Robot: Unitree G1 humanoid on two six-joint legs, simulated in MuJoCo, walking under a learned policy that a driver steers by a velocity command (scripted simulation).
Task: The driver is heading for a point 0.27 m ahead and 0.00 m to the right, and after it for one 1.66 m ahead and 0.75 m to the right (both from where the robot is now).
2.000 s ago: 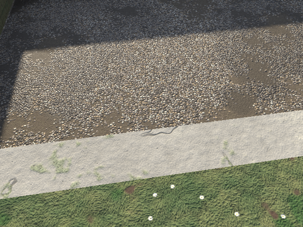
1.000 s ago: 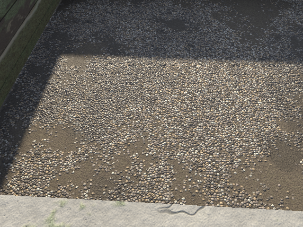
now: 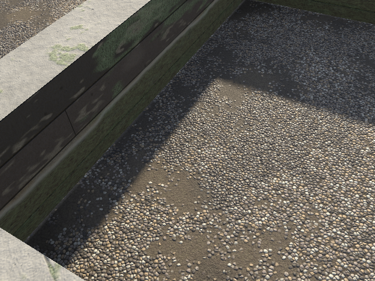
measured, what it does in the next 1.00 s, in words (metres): steps on the spot: left foot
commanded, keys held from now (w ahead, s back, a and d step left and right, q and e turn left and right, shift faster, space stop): w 0.56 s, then w+e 0.08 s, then e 0.36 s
